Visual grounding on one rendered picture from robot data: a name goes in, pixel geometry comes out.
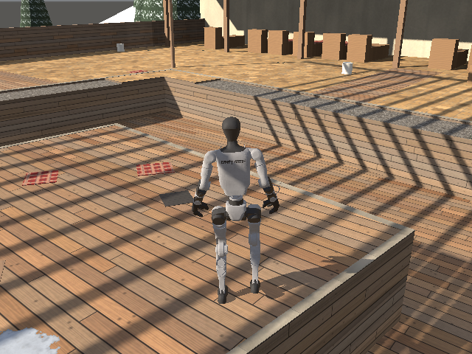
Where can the left robot upper arm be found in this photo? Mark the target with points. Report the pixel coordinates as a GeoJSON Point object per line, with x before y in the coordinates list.
{"type": "Point", "coordinates": [206, 169]}

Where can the left robot forearm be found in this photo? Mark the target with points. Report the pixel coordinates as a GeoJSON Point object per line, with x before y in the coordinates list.
{"type": "Point", "coordinates": [199, 195]}

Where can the right robot forearm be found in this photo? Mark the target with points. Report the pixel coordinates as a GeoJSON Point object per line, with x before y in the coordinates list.
{"type": "Point", "coordinates": [269, 191]}

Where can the robot right shin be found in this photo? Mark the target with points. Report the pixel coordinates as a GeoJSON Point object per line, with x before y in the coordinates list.
{"type": "Point", "coordinates": [255, 259]}

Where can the right robot upper arm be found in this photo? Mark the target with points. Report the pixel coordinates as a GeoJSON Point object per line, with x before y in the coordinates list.
{"type": "Point", "coordinates": [260, 165]}

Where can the humanoid robot torso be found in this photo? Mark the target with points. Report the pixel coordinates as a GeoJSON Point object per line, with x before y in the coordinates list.
{"type": "Point", "coordinates": [234, 178]}

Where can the robot right hand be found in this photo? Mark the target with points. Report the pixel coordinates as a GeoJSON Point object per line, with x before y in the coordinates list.
{"type": "Point", "coordinates": [268, 204]}

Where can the robot left hand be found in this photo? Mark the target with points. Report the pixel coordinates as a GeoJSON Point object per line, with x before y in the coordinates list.
{"type": "Point", "coordinates": [201, 206]}

